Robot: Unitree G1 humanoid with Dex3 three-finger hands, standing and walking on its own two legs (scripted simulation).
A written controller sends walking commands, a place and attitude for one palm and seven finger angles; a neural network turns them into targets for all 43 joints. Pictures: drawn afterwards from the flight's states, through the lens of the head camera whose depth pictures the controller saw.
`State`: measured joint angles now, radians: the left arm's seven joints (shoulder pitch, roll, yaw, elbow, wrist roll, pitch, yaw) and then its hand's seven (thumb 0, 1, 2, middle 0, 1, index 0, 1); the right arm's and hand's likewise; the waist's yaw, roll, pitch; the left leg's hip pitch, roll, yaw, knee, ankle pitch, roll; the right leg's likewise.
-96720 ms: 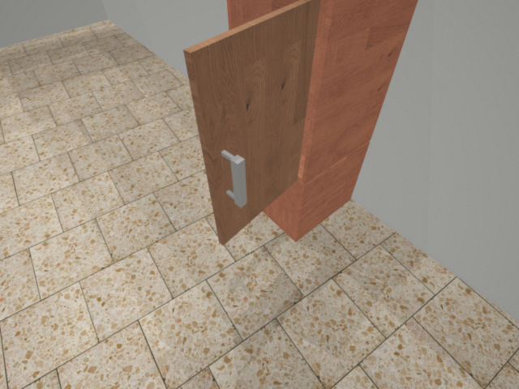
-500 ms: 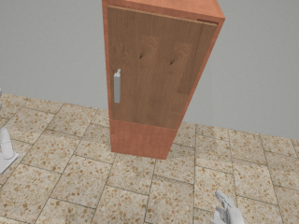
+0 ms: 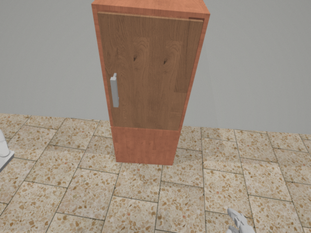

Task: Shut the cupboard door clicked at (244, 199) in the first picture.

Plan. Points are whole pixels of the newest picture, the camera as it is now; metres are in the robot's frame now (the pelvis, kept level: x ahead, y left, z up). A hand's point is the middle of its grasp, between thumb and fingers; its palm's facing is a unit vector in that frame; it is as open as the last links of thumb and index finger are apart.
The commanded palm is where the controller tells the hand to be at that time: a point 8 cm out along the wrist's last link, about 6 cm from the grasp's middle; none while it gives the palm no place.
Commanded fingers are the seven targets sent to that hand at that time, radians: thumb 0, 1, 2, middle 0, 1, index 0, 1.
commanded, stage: stop stepping back and stand still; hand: left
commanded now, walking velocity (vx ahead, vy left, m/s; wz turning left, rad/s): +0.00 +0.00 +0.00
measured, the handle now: (115, 90) +0.72 +0.18 -0.06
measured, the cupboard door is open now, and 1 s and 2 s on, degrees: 0 0 0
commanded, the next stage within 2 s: let the arm hang, fingers relaxed in 0.12 s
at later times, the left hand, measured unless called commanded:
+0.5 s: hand out of the picture +0.07 +0.19 -0.16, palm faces -0.01 -0.98 -0.18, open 7.4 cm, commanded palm none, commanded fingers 0.00 0.90 0.90 -0.20 -0.30 -0.20 -0.30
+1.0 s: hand out of the picture -0.08 +0.18 -0.16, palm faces +0.08 -0.98 -0.19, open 7.4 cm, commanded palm none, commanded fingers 0.00 0.90 0.90 -0.20 -0.30 -0.20 -0.30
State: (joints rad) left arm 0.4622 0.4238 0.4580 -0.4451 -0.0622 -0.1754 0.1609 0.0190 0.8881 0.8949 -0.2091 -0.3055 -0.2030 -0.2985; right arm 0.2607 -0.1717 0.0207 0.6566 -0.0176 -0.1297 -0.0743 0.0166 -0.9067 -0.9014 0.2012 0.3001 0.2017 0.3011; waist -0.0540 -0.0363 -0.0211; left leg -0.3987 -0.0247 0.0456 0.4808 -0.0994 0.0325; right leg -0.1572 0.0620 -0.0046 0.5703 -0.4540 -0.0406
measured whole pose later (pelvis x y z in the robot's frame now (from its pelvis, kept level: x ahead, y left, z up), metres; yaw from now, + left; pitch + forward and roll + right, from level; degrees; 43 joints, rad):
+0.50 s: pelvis +0.00 +0.01 +0.00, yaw +2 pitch +0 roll +0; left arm 0.26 0.20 -0.02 0.84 0.02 0.06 0.00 0.01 0.91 0.89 -0.20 -0.30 -0.20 -0.30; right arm 0.13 -0.27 0.01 0.89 -0.02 -0.01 -0.01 0.01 -0.91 -0.90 0.20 0.30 0.20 0.30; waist -0.03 -0.03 0.02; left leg -0.34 -0.03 -0.02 0.53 -0.18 0.01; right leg -0.17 0.01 -0.02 0.55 -0.37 -0.03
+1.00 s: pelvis -0.01 +0.02 +0.01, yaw +2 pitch -2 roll -1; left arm 0.39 0.14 0.00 1.17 0.01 0.02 0.04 0.01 0.91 0.89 -0.20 -0.30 -0.19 -0.30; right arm 0.31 -0.12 0.01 1.14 -0.02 0.03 -0.04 0.01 -0.91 -0.90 0.20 0.30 0.20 0.30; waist -0.01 0.01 0.02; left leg -0.27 -0.02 -0.03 0.43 -0.12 0.02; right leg -0.09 0.02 -0.02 0.43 -0.29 -0.02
